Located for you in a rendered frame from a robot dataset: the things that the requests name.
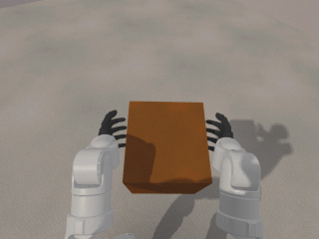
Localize carton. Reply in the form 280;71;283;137
123;101;212;194

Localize robot left forearm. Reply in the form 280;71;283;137
65;134;121;239

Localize right robot hand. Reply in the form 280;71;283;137
205;113;233;151

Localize left robot hand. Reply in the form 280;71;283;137
98;110;127;148

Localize robot right forearm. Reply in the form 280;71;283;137
211;137;264;239

